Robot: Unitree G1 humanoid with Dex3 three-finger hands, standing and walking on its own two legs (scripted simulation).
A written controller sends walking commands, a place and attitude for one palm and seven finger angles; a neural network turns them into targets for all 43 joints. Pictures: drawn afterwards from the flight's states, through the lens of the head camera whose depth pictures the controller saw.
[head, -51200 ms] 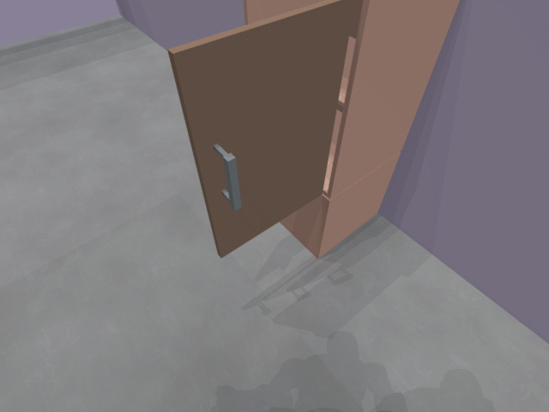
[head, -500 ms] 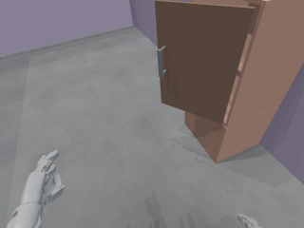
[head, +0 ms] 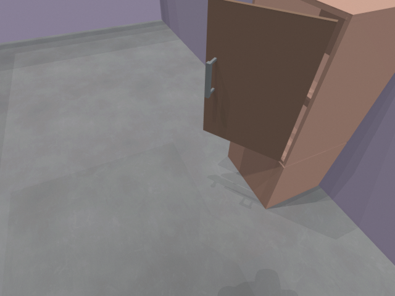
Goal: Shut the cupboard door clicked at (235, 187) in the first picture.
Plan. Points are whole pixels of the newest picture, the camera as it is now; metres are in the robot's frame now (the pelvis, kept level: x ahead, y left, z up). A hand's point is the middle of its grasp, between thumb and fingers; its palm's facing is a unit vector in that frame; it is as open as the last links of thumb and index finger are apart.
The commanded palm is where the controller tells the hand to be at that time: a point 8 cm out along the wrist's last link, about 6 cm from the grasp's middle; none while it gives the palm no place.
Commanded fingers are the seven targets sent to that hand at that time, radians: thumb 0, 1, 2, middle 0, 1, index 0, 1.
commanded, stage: let the arm hang, fingers relaxed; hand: left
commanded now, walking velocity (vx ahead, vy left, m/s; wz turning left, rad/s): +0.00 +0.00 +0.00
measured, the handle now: (210, 78) +0.89 +0.00 -0.03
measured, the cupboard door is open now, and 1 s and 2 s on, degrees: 35 35 35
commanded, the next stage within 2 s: look to check the result in 0.46 s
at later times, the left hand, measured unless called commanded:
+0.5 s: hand out of the picture -0.05 +0.15 -0.18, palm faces +0.01 -0.99 -0.14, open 7.4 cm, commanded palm none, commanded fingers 0.00 0.90 0.90 -0.20 -0.30 -0.20 -0.30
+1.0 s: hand out of the picture -0.01 +0.18 -0.17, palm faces -0.01 -0.97 -0.24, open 7.4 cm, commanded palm none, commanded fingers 0.00 0.90 0.90 -0.20 -0.30 -0.20 -0.30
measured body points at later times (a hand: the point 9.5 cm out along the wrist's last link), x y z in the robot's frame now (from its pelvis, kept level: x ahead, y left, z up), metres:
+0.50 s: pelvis -0.02 +0.00 +0.00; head -0.02 +0.00 +0.45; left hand -0.05 +0.20 -0.16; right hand -0.06 -0.22 -0.16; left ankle +0.00 +0.08 -0.74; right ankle -0.03 -0.14 -0.74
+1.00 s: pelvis -0.02 -0.01 +0.00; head -0.02 -0.02 +0.45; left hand -0.01 +0.23 -0.15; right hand -0.02 -0.25 -0.16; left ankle +0.00 +0.08 -0.74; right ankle -0.03 -0.14 -0.74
